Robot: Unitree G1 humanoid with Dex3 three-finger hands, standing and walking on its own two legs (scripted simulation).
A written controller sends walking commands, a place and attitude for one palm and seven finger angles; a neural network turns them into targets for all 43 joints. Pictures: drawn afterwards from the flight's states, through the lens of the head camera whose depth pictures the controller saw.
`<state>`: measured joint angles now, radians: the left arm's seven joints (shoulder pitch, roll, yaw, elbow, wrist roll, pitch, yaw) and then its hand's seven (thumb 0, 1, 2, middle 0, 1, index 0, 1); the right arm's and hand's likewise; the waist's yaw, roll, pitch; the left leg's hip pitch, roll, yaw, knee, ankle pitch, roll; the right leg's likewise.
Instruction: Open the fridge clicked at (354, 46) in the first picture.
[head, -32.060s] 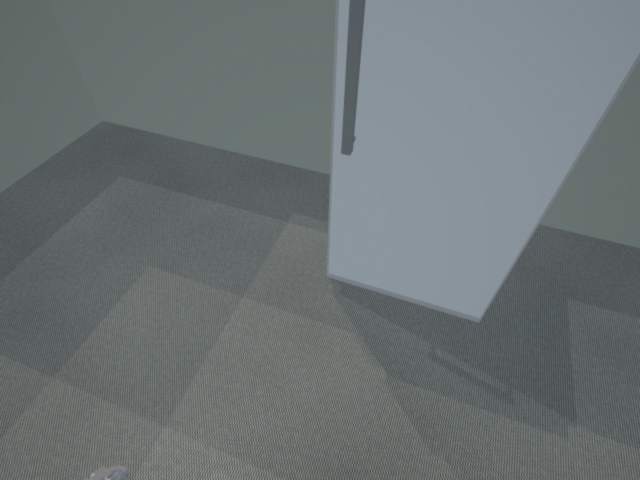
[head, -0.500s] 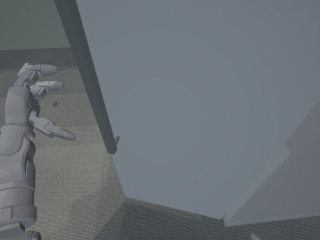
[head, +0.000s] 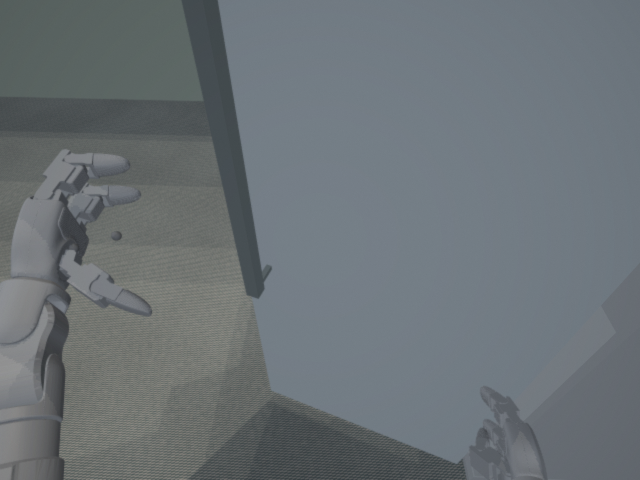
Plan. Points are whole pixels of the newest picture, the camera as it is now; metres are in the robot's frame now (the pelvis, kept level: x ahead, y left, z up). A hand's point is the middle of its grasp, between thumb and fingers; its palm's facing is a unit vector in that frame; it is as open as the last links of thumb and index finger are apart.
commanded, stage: slip the hand off the handle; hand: left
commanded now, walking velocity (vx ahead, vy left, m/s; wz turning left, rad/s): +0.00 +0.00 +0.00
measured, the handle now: (243, 175) +0.45 +0.17 +0.16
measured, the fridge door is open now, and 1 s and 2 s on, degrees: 71 71 71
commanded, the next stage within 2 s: draw the hand back to the body in 0.14 s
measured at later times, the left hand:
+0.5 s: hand (120, 245) +0.28 +0.25 +0.18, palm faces -0.02 -1.00 -0.08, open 14.7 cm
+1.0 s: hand (68, 288) +0.23 +0.28 +0.18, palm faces +0.49 -0.84 -0.24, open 13.3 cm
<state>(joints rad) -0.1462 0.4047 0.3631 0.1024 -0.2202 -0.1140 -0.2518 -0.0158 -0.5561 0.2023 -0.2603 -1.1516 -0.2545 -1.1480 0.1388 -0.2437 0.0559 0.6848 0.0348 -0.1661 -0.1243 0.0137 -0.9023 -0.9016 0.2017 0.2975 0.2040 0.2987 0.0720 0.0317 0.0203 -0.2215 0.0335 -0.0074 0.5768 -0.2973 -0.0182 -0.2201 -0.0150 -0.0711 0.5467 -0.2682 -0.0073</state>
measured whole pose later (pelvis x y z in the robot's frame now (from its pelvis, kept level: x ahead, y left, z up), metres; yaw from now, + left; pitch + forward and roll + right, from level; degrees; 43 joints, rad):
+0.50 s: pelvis +0.02 +0.00 +0.00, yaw -1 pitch -4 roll -1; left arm -0.01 0.46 0.44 -0.03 -0.38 0.25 -0.42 -0.02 -0.55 0.20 -0.26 -1.15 -0.25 -1.15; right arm 0.23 -0.29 0.04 0.66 0.08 -0.20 -0.13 0.02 -0.90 -0.90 0.20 0.30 0.20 0.30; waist 0.03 0.06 -0.01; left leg -0.16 0.03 0.02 0.54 -0.31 -0.01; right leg -0.17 -0.01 -0.04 0.51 -0.27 0.00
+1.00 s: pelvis +0.00 +0.01 +0.01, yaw -1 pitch -7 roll -1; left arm 0.22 0.32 0.34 -0.30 -0.10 0.00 0.11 -0.01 -0.23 0.36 -0.25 -0.96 -0.24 -0.96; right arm 0.16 -0.21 0.07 0.70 -0.02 -0.22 -0.09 0.01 -0.90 -0.90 0.20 0.30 0.21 0.30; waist 0.10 0.03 0.07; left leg -0.09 0.02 0.02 0.44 -0.24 0.00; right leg -0.09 -0.02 -0.05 0.40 -0.19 0.01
